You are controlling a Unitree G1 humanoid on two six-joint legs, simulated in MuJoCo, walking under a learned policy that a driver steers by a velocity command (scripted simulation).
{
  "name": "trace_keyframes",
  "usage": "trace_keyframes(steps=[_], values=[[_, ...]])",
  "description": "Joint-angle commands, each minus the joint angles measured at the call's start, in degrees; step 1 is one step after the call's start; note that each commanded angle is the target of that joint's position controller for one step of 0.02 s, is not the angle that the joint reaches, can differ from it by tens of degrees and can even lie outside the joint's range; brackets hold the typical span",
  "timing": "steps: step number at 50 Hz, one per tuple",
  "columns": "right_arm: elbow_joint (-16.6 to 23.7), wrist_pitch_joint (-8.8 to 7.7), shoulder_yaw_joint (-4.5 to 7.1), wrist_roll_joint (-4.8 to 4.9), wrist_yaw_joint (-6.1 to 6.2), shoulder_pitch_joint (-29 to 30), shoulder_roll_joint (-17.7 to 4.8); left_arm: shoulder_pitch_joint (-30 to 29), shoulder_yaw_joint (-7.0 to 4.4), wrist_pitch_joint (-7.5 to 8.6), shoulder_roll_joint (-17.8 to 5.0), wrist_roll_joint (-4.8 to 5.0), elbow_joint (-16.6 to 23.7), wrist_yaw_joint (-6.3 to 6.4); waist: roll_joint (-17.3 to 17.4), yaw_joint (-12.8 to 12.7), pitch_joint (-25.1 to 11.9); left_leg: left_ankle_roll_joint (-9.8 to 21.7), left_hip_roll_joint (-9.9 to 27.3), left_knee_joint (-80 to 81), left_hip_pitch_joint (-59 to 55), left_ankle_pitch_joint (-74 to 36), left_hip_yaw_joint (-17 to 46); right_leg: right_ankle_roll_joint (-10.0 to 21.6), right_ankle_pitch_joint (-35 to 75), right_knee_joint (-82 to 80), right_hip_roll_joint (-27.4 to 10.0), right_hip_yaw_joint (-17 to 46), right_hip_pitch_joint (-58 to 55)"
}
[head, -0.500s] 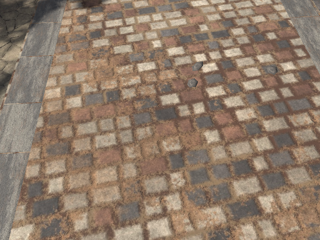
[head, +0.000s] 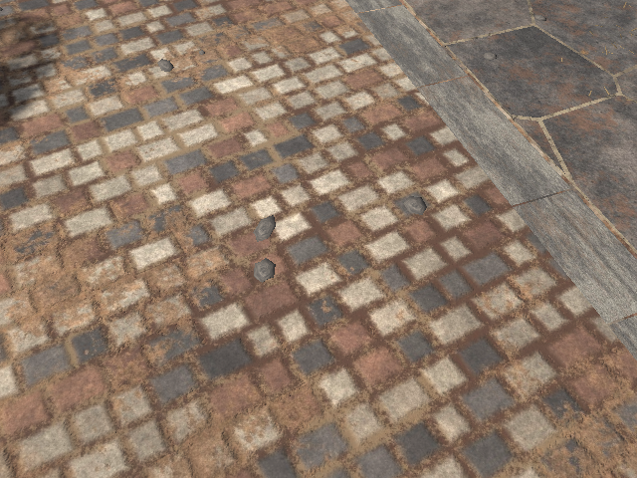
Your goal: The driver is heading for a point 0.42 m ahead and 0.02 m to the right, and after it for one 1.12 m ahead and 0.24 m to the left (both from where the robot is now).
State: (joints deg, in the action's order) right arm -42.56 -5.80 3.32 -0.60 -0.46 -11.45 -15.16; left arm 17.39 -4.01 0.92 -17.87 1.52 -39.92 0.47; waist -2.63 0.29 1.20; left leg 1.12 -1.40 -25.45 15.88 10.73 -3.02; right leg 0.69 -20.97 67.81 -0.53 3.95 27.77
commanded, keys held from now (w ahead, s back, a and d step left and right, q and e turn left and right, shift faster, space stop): w+e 0.32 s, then q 0.68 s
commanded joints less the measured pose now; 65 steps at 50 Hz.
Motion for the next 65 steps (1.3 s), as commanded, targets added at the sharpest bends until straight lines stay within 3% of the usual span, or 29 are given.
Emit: trace_keyframes(steps=[1, 8, 13, 15, 17, 18, 19, 20, 21, 22, 24, 26, 29, 34, 40, 42, 43, 44, 45, 46, 47, 48, 49, 51, 55, 61, 63, 64, 65], values=[[1.7, -0.87, 1.72, 0.31, 0.26, -1.0, -6.6, -2.0, -1.15, 0.2, -3.1, 0.14, 5.9, -0.38, 9.0, 0.9, 0.0, 9.3, 16.1, 15.3, -9.0, -3.3, 14.4, -0.6, 3.4, -2.4, -5.7, 2.1, 12.1], [-1.0, -0.23, 2.73, 0.62, 0.59, -2.0, -10.3, -10.7, -0.12, 0.87, -1.1, -0.26, 8.3, -2.01, 6.2, 3.1, 1.4, 8.3, 15.0, 16.7, -11.9, -14.4, 0.1, -0.8, 20.8, -22.0, -5.5, -1.7, 11.2], [-3.0, 1.27, 3.44, 1.94, 0.67, -5.3, -12.9, -17.0, -0.21, 0.93, -1.6, -0.05, 11.2, -3.6, 6.3, 4.2, 3.4, 6.4, 17.2, 13.8, -18.5, -21.5, -4.4, 2.0, 17.8, -30.8, -3.5, -5.7, 9.1], [-3.0, 1.98, 4.02, 2.53, 1.0, -5.1, -14.7, -14.4, -1.3, 0.57, -3.6, -0.47, 11.3, -3.73, 8.1, 1.6, 0.7, 5.3, 17.4, 6.4, -20.9, -40.3, -6.6, 4.4, 11.7, -31.9, -0.1, -8.7, 3.0], [-3.0, 2.61, 3.56, 2.91, 1.37, -4.8, -14.1, -0.2, -3.93, 0.18, -7.8, -0.79, 7.8, -2.96, 6.4, -6.8, -6.9, 2.9, 14.8, -13.5, -14.6, -48.4, -8.9, 8.2, 15.8, -37.6, 4.3, -9.5, -18.4], [-2.0, 2.17, 1.84, 0.74, 1.24, -6.5, -10.0, 7.0, -4.95, -0.21, -11.7, -1.08, 6.3, -1.59, -2.2, -8.8, -12.8, 0.3, 11.8, -31.3, 1.1, -22.4, -8.5, 11.4, 27.1, -37.2, -5.0, 3.8, -37.0], [-0.1, 0.92, -0.7, -0.51, 0.09, -13.2, -4.0, 3.0, -4.45, 0.51, -16.3, -1.89, 8.0, -1.34, -14.1, -1.5, -22.0, -2.9, 1.4, -50.6, 20.8, 27.1, -1.7, 23.3, 33.1, -41.8, -22.3, 34.7, -51.4], [-2.4, 0.22, 0.86, 1.92, -0.44, -8.4, -10.9, 4.6, -3.01, 0.87, -10.1, -2.0, 8.2, -1.72, -3.4, -6.9, -25.9, -2.7, 3.3, -54.8, 21.4, 25.2, 7.3, 22.3, 37.5, -44.5, -22.7, 32.6, -48.8], [-0.8, 0.29, 1.16, 3.53, -0.48, -3.5, -11.7, 1.9, -2.1, 1.42, -8.3, -2.13, 7.2, -1.97, -2.5, -6.3, -17.0, -2.3, 5.4, -53.6, 23.9, 21.7, 6.4, 19.8, 46.5, -43.8, -20.7, 21.1, -41.8], [-1.1, 0.49, 0.79, 2.89, -0.01, -2.2, -10.2, -0.8, -1.6, 1.89, -6.5, -1.52, 6.2, -2.04, 1.3, -4.1, -11.8, -2.2, 7.7, -48.5, 23.0, 18.3, 6.2, 16.7, 47.5, -44.4, -17.3, 14.1, -34.1], [-2.8, 2.07, 1.04, 2.11, 0.49, -4.4, -9.7, -5.6, -0.92, 2.39, -4.6, -2.01, 5.8, -1.86, -0.1, -0.3, -7.4, -2.9, 9.2, -43.5, 16.0, 13.8, 6.6, 14.1, 47.1, -48.6, -14.3, 6.4, -22.4], [-4.5, 3.89, 0.93, 2.0, 1.03, -8.1, -7.6, -8.0, -0.87, 3.41, -4.2, -2.87, 4.6, -1.67, -0.7, 2.2, -7.2, -4.4, 8.0, -40.9, 10.6, 9.5, 6.4, 14.4, 49.2, -51.9, -13.6, 1.4, -16.2], [-4.0, 4.78, 0.97, 1.28, 1.69, -6.7, -6.3, -10.8, -0.73, 3.9, -3.7, -3.29, 2.7, -0.64, -1.9, 2.9, -5.2, -5.6, 7.3, -32.4, 11.2, 2.1, 6.8, 13.0, 49.2, -53.7, -12.2, -5.3, -15.0], [-0.2, 5.01, 0.75, 1.28, 0.39, 0.6, -5.6, -9.5, -1.38, 1.76, -5.5, -2.81, 0.2, 1.22, -1.8, -0.5, -3.8, -5.3, 7.4, -20.6, 13.2, -4.9, 4.3, 12.2, 43.3, -53.6, -13.3, -9.0, -21.0], [3.7, 6.11, 1.58, 1.24, -1.55, 2.9, -6.0, -9.2, -2.24, -1.1, -6.8, -1.03, -1.4, 1.73, -2.3, -1.2, -2.4, -2.0, 5.8, -14.4, 14.7, 5.1, 1.1, 11.0, 42.0, -45.7, -17.4, -8.0, -26.8], [3.7, 5.81, 2.09, 1.4, -1.94, -0.1, -6.3, -10.0, -2.37, -1.61, -6.8, -0.11, -1.5, 2.24, -1.6, 1.1, -3.8, 0.4, 3.2, -5.8, 8.1, -0.1, -1.2, 7.8, 45.0, -38.0, -15.5, -10.2, -26.1], [3.1, 5.48, 3.18, 0.97, -1.39, -4.0, -9.0, -7.8, -2.3, -1.45, -6.2, -0.28, -2.2, 2.33, 1.9, 2.6, -6.4, 2.7, 2.4, -0.1, -0.3, -13.5, 1.1, 4.2, 42.9, -29.6, -11.6, -12.6, -23.1], [3.6, 5.32, 5.17, 0.35, -0.01, -7.6, -16.5, -8.0, -1.75, -0.79, -4.5, -2.47, -0.3, 2.13, 14.4, 2.6, -10.3, 8.6, 13.2, -1.1, -12.9, -44.4, 17.3, -1.0, 22.7, -13.6, -4.9, -15.1, -9.7], [4.2, 5.17, 5.15, -1.03, 0.09, -9.1, -18.2, -9.2, -0.82, -0.48, -2.2, -3.78, 1.6, 1.64, 20.6, 2.4, -16.2, 21.4, 24.0, 0.6, -22.2, -53.0, 35.6, -4.0, -19.1, 0.7, 5.2, -8.3, 5.3], [5.0, 4.82, 4.08, -0.53, -0.3, -7.6, -14.4, -10.9, -1.31, -0.49, -4.3, -2.51, 0.4, 0.88, 11.5, 4.1, -18.5, 21.0, 22.7, 1.7, -21.6, -45.7, 31.9, -3.3, -19.6, 5.7, 2.4, 0.9, 6.7], [5.7, 4.52, 3.8, 0.23, -0.18, -3.6, -13.0, -12.2, -1.52, -0.64, -4.7, -1.04, 0.7, 0.7, 9.0, 2.6, -13.6, 18.1, 19.8, 2.1, -17.6, -38.5, 26.2, -2.7, -15.1, 5.4, 1.0, 1.0, 9.3], [6.0, 4.73, 3.55, 1.27, 0.13, -0.7, -11.6, -12.3, -1.65, -0.92, -4.4, -1.21, -0.1, 1.2, 5.2, 1.3, -10.0, 15.0, 16.8, 3.1, -13.9, -30.9, 23.1, -2.8, -11.0, 2.0, -0.2, 0.6, 10.2], [6.5, 5.19, 3.19, 1.87, 0.65, 1.5, -10.5, -12.7, -2.06, -1.27, -5.3, -1.81, -0.1, 1.81, 5.3, 0.3, -7.9, 13.4, 15.2, 4.3, -10.2, -25.9, 21.6, -3.2, -7.4, -1.6, -1.0, 0.7, 9.2], [7.2, 5.94, 3.21, 1.04, 1.33, 2.7, -10.8, -11.1, -1.93, -1.62, -4.0, -1.69, -0.5, 1.94, 8.7, -1.2, -7.9, 12.6, 12.4, 5.3, -5.8, -25.1, 19.6, -4.4, -3.6, -5.5, 0.6, -0.3, 4.2], [7.6, 6.59, 3.93, 1.17, 2.41, 1.8, -12.1, -11.4, -1.29, -1.34, -2.5, -1.44, -0.7, 2.17, 9.8, -0.2, -9.4, 12.0, 11.4, 4.6, -5.8, -20.3, 20.5, -6.0, -0.3, -16.8, 1.5, 0.4, 1.1], [8.8, 7.78, 4.01, 1.07, 2.3, 3.5, -12.2, -11.4, -1.65, -0.22, -3.9, -1.0, -0.5, 0.96, 13.2, 0.8, -7.9, 10.8, 10.4, 4.1, -3.1, -8.8, 27.7, -5.1, 0.8, -28.9, 2.8, 1.0, -5.0], [9.4, 8.16, 3.81, 1.58, 2.36, 5.0, -11.8, -8.9, -1.92, 0.61, -4.0, -0.94, -1.1, 0.35, 13.3, -0.7, -7.8, 9.4, 9.2, 1.8, -2.8, -9.8, 29.4, -3.8, 4.5, -37.8, 3.1, 0.3, -9.2], [9.6, 8.43, 3.6, 1.95, 2.53, 5.4, -11.3, -6.7, -2.21, 0.94, -4.4, -1.01, -1.8, 0.12, 12.7, -2.0, -7.6, 7.6, 7.5, 0.0, -1.1, -8.0, 28.9, -2.8, 10.0, -44.9, 2.4, -0.3, -13.8], [9.8, 8.51, 3.02, 1.73, 2.63, 3.8, -9.2, -5.1, -3.09, 0.95, -7.6, -1.77, -2.0, 0.33, 7.7, -1.4, -8.1, 4.5, 4.2, -5.7, 3.9, 0.7, 25.9, -0.1, 12.4, -48.4, -5.1, 5.6, -19.8]])
Keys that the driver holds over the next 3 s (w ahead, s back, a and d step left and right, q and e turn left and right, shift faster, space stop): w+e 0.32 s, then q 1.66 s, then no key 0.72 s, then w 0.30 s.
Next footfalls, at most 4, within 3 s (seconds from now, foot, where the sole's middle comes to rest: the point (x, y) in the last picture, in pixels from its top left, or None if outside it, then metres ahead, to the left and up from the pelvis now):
0.36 right None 0.33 -0.18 -0.77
0.86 left None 0.47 0.02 -0.77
1.30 right None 0.49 -0.21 -0.77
1.72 left None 0.36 0.04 -0.77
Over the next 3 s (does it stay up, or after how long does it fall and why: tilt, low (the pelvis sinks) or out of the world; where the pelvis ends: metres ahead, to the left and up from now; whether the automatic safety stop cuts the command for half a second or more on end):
stays up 0.44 -0.04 -0.01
